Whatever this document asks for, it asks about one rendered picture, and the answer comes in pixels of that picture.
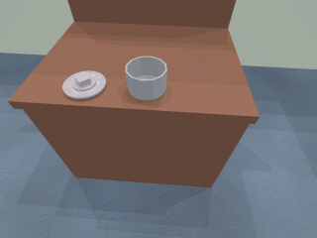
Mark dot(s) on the pot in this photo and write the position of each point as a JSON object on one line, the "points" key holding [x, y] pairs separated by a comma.
{"points": [[146, 77]]}

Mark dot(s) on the table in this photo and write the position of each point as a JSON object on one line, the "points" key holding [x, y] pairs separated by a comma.
{"points": [[184, 137]]}

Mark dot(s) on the lid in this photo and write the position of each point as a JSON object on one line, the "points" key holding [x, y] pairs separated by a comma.
{"points": [[73, 90]]}

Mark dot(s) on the knob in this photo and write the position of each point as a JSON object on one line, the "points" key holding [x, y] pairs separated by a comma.
{"points": [[82, 78]]}

